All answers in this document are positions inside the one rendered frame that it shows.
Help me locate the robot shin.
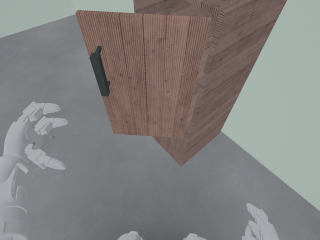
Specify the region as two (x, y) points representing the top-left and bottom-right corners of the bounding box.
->
(129, 231), (139, 235)
(186, 233), (198, 238)

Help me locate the robot right hand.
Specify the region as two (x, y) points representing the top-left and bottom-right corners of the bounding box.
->
(242, 203), (280, 240)

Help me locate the handle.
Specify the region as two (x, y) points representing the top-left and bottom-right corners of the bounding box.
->
(89, 46), (110, 97)

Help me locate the robot left forearm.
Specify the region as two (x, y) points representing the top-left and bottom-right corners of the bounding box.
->
(0, 155), (30, 240)

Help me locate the robot left hand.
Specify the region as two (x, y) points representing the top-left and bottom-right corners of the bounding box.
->
(3, 101), (69, 170)

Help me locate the robot left shin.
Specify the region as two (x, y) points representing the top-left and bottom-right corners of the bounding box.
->
(129, 231), (139, 235)

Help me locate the robot right shin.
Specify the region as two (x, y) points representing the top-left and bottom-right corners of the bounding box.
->
(186, 233), (198, 238)

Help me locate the cupboard door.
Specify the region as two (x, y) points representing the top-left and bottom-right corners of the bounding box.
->
(75, 10), (211, 138)

